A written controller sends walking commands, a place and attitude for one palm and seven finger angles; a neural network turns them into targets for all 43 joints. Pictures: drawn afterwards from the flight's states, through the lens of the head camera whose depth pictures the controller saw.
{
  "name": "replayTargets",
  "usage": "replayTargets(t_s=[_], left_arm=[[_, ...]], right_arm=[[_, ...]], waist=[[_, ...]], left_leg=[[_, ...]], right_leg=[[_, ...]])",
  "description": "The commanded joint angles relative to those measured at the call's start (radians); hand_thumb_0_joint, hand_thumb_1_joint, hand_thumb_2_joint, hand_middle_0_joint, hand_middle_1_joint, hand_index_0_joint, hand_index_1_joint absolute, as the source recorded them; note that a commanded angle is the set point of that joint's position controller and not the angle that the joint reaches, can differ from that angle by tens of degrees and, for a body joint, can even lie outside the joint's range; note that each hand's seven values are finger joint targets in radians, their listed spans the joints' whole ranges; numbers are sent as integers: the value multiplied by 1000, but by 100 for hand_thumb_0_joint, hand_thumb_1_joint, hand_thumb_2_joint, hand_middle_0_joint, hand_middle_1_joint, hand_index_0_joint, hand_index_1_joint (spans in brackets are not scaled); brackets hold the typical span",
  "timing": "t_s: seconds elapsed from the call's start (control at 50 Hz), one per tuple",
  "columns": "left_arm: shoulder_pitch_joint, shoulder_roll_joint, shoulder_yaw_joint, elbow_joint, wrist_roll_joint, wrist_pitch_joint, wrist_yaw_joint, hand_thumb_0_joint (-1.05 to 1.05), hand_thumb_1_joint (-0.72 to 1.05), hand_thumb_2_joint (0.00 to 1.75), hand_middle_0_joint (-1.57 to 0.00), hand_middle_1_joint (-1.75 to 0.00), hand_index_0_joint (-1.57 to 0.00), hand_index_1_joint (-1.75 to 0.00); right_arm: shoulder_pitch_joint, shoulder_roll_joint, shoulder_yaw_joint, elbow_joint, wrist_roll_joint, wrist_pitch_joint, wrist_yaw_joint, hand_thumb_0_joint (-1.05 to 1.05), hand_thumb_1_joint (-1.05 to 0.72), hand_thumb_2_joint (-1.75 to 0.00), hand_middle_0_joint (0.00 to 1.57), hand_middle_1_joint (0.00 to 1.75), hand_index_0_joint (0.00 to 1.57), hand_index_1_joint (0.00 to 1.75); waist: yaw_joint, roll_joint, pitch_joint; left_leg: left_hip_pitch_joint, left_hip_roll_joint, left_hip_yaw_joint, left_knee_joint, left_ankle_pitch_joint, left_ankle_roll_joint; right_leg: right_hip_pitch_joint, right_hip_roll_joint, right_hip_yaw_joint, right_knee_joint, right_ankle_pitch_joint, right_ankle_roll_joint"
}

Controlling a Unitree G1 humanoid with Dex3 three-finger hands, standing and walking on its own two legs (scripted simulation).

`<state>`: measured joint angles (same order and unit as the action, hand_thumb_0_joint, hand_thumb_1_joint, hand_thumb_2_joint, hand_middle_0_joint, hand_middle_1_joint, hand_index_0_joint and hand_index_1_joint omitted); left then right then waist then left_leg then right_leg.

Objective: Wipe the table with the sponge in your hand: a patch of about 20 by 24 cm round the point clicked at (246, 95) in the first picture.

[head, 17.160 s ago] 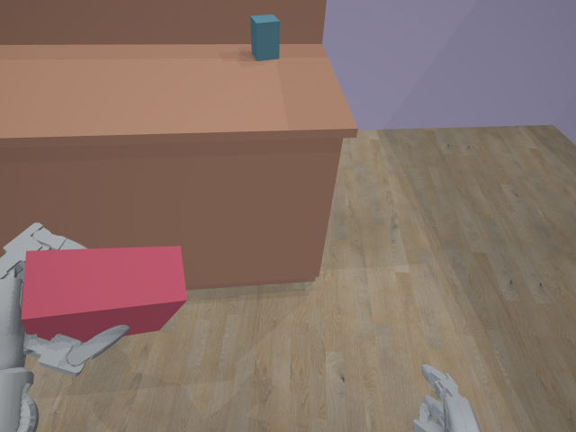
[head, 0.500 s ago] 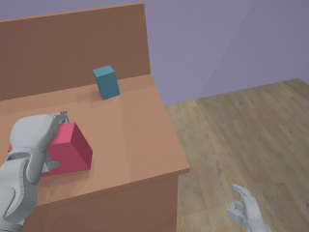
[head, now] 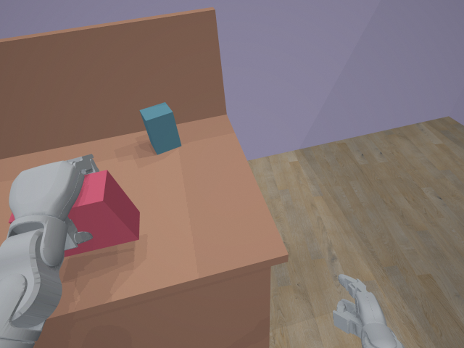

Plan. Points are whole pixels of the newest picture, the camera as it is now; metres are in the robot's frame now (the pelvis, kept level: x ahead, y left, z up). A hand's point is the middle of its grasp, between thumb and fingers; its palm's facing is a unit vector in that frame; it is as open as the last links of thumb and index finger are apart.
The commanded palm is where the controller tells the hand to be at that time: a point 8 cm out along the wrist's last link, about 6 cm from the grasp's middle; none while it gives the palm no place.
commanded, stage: move the sponge above the wiping area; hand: left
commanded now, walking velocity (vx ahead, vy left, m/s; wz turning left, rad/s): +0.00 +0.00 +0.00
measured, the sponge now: (91, 222) +0.25 +0.30 +0.11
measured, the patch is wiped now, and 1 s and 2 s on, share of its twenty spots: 0.10 0.10 0.25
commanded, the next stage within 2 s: lower the sponge onto the table in 0.06 s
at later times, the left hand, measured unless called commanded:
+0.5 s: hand (72, 211) +0.24 +0.30 +0.16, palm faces +0.15 -0.05 -0.99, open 10.1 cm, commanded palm +0.20 +0.28 +0.21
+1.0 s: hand (90, 228) +0.24 +0.30 +0.11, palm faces -0.02 -0.06 -1.00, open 10.1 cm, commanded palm +0.21 +0.29 +0.18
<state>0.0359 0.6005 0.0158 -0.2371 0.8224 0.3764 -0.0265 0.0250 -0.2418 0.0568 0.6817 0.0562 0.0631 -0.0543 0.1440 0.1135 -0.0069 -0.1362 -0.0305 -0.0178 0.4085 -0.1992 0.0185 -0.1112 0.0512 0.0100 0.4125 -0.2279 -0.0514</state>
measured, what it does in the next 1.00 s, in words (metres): stands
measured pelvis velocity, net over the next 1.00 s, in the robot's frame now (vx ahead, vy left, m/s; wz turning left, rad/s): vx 0.01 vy -0.01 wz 0.00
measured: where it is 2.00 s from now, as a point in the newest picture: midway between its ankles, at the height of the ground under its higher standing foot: outside the picture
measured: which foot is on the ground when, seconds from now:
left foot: down 0.00-1.00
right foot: down 0.00-1.00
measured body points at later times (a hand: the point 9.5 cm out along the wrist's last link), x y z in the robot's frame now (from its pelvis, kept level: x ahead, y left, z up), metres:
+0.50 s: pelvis +0.00 -0.01 +0.00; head -0.02 -0.06 +0.45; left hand +0.22 +0.30 +0.21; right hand +0.25 -0.20 -0.08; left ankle +0.02 +0.11 -0.74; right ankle +0.00 -0.09 -0.74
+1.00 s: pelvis +0.01 -0.01 +0.00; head -0.01 -0.06 +0.44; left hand +0.24 +0.30 +0.16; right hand +0.24 -0.22 -0.10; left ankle +0.02 +0.11 -0.74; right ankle +0.00 -0.09 -0.74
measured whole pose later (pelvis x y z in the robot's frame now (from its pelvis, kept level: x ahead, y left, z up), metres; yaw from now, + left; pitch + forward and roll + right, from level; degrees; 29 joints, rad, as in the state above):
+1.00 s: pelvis +0.01 -0.01 +0.00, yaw +0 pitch -3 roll +0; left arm 0.11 0.57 0.02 -0.14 0.84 0.36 -0.09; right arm 0.06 -0.27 0.04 0.67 0.05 0.05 -0.07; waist 0.10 0.12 -0.01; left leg -0.17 -0.02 -0.02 0.44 -0.22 0.01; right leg -0.15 0.06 0.01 0.44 -0.25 -0.06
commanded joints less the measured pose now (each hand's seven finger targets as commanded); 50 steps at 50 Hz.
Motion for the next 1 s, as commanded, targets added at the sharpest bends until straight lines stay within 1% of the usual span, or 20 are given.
replayTargets(t_s=[0.0, 0.04, 0.1, 0.16, 0.2, 0.22, 0.24, 0.28, 0.32, 0.34, 0.44, 0.54, 0.6, 0.62, 0.7, 0.72, 0.82, 0.84, 0.9, 0.98], left_arm=[[-138, 147, 90, -117, -12, 77, -22, 0, 10, 130, -120, -160, -120, -160], [-125, 107, 38, -132, -10, 90, -61, 0, 10, 130, -120, -160, -120, -160], [-178, 163, 45, -199, 34, 68, -88, 0, 10, 130, -120, -160, -120, -160], [-241, 281, 132, -340, 92, -3, -68, 0, 10, 130, -120, -160, -120, -160], [-278, 305, 171, -356, 112, -55, -30, 0, 10, 130, -120, -160, -120, -160], [-283, 360, 232, -376, 111, -72, -6, 0, 10, 130, -120, -160, -120, -160], [-268, 302, 201, -310, 99, -78, 13, 0, 10, 130, -120, -160, -120, -160], [-245, 289, 218, -212, 68, -73, 38, 0, 10, 130, -120, -160, -120, -160], [-253, 272, 214, -170, 51, -29, 49, 0, 10, 130, -120, -160, -120, -160], [-255, 224, 174, -147, 36, -9, 49, 0, 10, 130, -120, -160, -120, -160], [-133, 153, 87, -107, -7, 74, -33, 0, 10, 130, -120, -160, -120, -160], [-204, 214, 75, -146, 49, 56, -93, 0, 10, 130, -120, -160, -120, -160], [-290, 301, 147, -200, 87, -35, -69, 0, 10, 130, -120, -160, -120, -160], [-333, 358, 195, -234, 94, -69, -50, 0, 10, 130, -120, -160, -120, -160], [-243, 283, 207, -125, 57, -131, 9, 0, 10, 130, -120, -160, -120, -160], [-250, 280, 211, -92, 51, -114, 15, 0, 10, 130, -120, -160, -120, -160], [-224, 235, 161, 11, 41, -27, 14, 0, 10, 130, -120, -160, -120, -160], [-223, 195, 118, -7, 41, -18, 4, 0, 10, 130, -120, -160, -120, -160], [-122, 221, 140, -89, 47, -19, -22, 0, 10, 130, -120, -160, -120, -160], [-59, 248, 179, -157, 41, -69, -30, 0, 10, 130, -120, -160, -120, -160]], right_arm=[[-246, -117, -39, -195, 7, -39, -7, 0, -90, -90, 20, 30, 20, 30], [-249, -118, -33, -208, 12, -44, -8, 0, -90, -90, 20, 30, 20, 30], [-240, -121, -34, -217, 3, -48, -15, 0, -90, -90, 20, 30, 20, 30], [-226, -108, -35, -226, -16, -66, -22, 0, -90, -90, 20, 30, 20, 30], [-198, -98, -38, -215, -26, -69, -27, 0, -90, -90, 20, 30, 20, 30], [-215, -100, -35, -212, -25, -79, -28, 0, -90, -90, 20, 30, 20, 30], [-191, -87, -36, -200, -26, -81, -29, 0, -90, -90, 20, 30, 20, 30], [-174, -96, -46, -180, -18, -70, -21, 0, -90, -90, 20, 30, 20, 30], [-232, -102, -42, -175, -3, -64, -14, 0, -90, -90, 20, 30, 20, 30], [-217, -104, -46, -174, -5, -59, -10, 0, -90, -90, 20, 30, 20, 30], [-246, -121, -37, -199, 7, -45, -9, 0, -90, -90, 20, 30, 20, 30], [-231, -125, -32, -211, 1, -52, -25, 0, -90, -90, 20, 30, 20, 30], [-200, -115, -36, -208, -15, -68, -40, 0, -90, -90, 20, 30, 20, 30], [-211, -115, -33, -203, -15, -80, -45, 0, -90, -90, 20, 30, 20, 30], [-153, -104, -49, -175, -15, -88, -42, 0, -90, -90, 20, 30, 20, 30], [-177, -109, -47, -170, -8, -88, -39, 0, -90, -90, 20, 30, 20, 30], [-213, -128, -49, -169, 1, -68, -28, 0, -90, -90, 20, 30, 20, 30], [-202, -129, -51, -177, -2, -67, -25, 0, -90, -90, 20, 30, 20, 30], [-193, -129, -57, -192, -8, -63, -14, 0, -90, -90, 20, 30, 20, 30], [-164, -120, -55, -204, -19, -69, -16, 0, -90, -90, 20, 30, 20, 30]], waist=[[-20, -70, -122], [-31, -76, -123], [-40, -98, -183], [-19, -30, -274], [-16, -15, -269], [-2, 44, -263], [-9, 13, -220], [-12, -6, -159], [-1, 53, -118], [-7, 17, -133], [-23, -75, -110], [-43, -90, -169], [-36, -77, -223], [-32, -22, -231], [-27, -19, -168], [-26, 15, -134], [-23, -31, -99], [-29, -43, -133], [-19, -53, -225], [-26, -99, -218]], left_leg=[[0, -2, -48, -53, 154, 13], [-6, 2, -50, -52, 124, 19], [15, -5, -55, -35, 149, 32], [65, -11, -64, -18, 209, 41], [88, -11, -66, -13, 242, 37], [89, -11, -83, -20, 227, 35], [78, -13, -71, -20, 223, 31], [60, -9, -69, -31, 199, 19], [44, -13, -72, -45, 170, 10], [29, -5, -58, -49, 172, 8], [-16, -8, -45, -43, 133, 19], [-1, -14, -46, -20, 110, 37], [46, -22, -49, -3, 137, 45], [64, -23, -59, -6, 134, 43], [56, -23, -55, -8, 163, 31], [45, -23, -59, -17, 143, 26], [-16, -22, -47, -31, 97, 19], [-16, -17, -38, -27, 111, 22], [6, -22, -42, 0, 204, 32], [16, -20, -41, 20, 225, 43]], right_leg=[[5, -37, 69, -72, 145, -13], [-11, -35, 54, -69, 116, -11], [12, -39, 66, -48, 150, -8], [54, -33, 77, -29, 170, -19], [51, -23, 85, -39, 186, -28], [54, -9, 124, -46, 166, -44], [39, -15, 92, -52, 154, -40], [11, -18, 100, -79, 140, -39], [-10, -12, 133, -90, 99, -50], [8, -26, 90, -78, 114, -38], [1, -36, 76, -71, 125, -13], [1, -40, 82, -58, 101, -5], [15, -38, 94, -63, 103, -8], [11, -25, 125, -72, 83, -23], [-1, -25, 98, -81, 131, -25], [-22, -19, 120, -93, 103, -34], [-28, -26, 113, -90, 60, -26], [-5, -36, 84, -74, 89, -19], [62, -42, 87, -32, 235, -15], [53, -40, 82, -25, 284, -7]])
